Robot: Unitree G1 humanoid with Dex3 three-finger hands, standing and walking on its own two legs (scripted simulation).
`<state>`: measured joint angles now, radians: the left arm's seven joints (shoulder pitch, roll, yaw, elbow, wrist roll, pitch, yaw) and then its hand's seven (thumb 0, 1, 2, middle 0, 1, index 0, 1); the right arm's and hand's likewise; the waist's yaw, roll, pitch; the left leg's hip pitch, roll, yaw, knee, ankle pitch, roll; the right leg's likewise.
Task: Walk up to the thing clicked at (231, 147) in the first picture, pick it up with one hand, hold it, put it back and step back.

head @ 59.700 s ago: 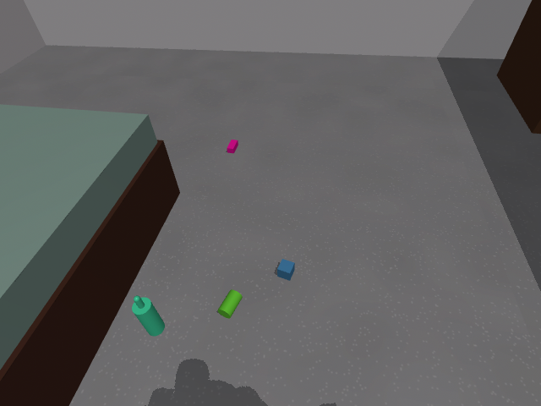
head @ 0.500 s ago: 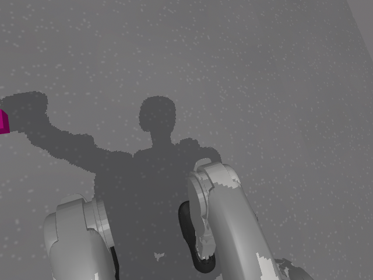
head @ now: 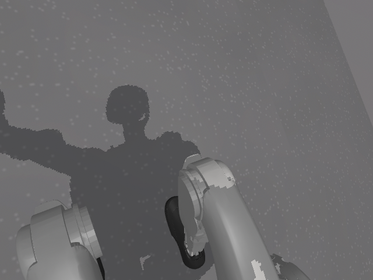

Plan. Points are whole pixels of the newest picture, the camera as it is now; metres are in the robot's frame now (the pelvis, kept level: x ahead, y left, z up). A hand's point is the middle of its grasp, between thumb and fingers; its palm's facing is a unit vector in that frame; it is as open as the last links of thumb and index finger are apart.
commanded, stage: rest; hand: left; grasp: from above
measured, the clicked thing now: out of the picture +0.49 +0.35 -0.25
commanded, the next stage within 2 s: open in 0.94 s
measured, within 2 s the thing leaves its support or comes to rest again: rests again in 0.68 s
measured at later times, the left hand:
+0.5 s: hand out of the picture +0.47 +0.34 -0.23, palm faces -0.46 -0.08 -0.89, open 7.0 cm
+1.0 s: hand out of the picture +0.46 +0.34 -0.25, palm faces -0.46 -0.08 -0.89, open 7.2 cm
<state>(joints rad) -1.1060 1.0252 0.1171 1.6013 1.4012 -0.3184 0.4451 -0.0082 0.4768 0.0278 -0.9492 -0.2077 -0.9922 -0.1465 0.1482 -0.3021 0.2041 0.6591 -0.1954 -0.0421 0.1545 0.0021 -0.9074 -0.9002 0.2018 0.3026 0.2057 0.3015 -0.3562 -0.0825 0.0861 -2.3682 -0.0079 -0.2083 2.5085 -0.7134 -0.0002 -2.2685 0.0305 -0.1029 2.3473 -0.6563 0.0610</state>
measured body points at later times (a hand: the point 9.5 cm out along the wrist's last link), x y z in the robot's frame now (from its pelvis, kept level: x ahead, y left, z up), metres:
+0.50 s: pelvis -0.01 +0.00 -0.01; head +0.27 +0.13 +0.32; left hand +0.49 +0.34 -0.18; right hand +0.04 -0.27 -0.06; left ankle +0.06 +0.12 -0.28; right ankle +0.11 -0.13 -0.28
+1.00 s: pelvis +0.00 +0.01 -0.01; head +0.28 +0.14 +0.31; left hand +0.48 +0.34 -0.20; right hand +0.05 -0.25 -0.05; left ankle +0.06 +0.12 -0.28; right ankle +0.11 -0.13 -0.28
